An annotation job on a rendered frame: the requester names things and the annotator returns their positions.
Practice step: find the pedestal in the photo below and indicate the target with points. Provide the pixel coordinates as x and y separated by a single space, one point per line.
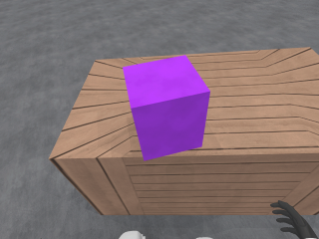
260 142

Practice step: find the carton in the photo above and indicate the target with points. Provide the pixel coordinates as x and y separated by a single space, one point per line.
169 103

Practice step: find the robot right hand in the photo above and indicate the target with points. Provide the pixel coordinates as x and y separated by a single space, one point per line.
301 227

